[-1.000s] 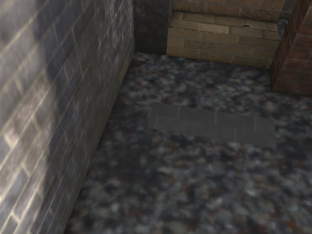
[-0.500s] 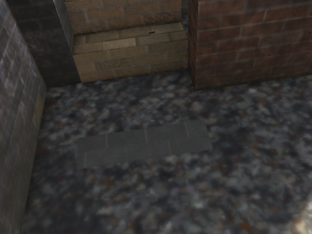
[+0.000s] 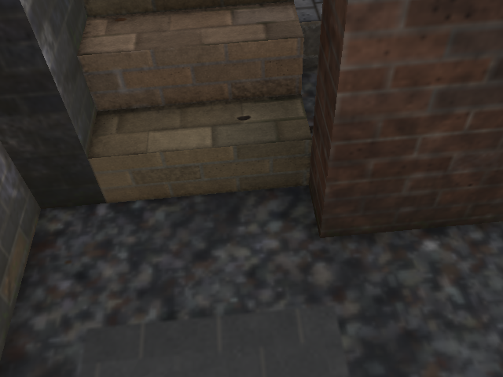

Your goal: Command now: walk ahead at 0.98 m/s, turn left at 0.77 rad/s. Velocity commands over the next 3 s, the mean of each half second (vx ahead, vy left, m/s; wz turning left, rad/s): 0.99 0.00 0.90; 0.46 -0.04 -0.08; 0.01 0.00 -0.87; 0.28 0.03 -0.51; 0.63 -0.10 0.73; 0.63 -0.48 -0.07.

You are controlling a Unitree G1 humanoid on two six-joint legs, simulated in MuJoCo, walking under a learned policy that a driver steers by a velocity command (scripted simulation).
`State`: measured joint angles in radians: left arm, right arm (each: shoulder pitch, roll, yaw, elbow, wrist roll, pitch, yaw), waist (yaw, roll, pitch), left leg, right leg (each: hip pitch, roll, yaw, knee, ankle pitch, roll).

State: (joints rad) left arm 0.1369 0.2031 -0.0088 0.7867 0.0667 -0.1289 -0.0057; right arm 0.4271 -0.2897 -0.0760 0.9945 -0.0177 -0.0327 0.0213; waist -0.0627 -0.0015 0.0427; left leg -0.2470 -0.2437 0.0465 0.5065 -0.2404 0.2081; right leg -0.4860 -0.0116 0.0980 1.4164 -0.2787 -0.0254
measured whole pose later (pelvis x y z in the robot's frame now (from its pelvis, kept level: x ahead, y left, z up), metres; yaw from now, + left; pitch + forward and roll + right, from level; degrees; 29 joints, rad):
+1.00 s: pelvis +0.77 +0.14 +0.02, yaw +26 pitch +1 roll -1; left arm 0.18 0.33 0.06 0.80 0.00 -0.10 0.00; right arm 0.16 -0.29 -0.02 0.78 -0.06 0.01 -0.11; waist -0.01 -0.01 0.10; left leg -0.20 0.05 0.23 0.49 -0.29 0.07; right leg -0.65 0.00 -0.08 0.85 -0.07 0.11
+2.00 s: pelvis +0.78 +0.22 +0.01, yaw -17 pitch +2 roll +0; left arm 0.22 0.20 0.00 0.56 0.04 -0.01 0.02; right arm 0.35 -0.26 -0.10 0.73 -0.01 0.00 0.00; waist -0.02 0.02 -0.03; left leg -0.48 0.01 -0.04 0.86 -0.41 0.05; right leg -0.16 0.00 0.00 0.52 -0.38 0.01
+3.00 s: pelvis +1.17 +0.14 +0.18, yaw +1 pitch +1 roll -3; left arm 0.33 0.31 0.07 0.68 0.00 0.03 -0.03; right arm -0.06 -0.14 -0.02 0.52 -0.09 0.03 -0.10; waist 0.10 -0.03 0.05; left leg -1.01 -0.05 -0.05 2.11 -0.33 0.05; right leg -0.46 0.22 -0.01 0.88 -0.43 -0.14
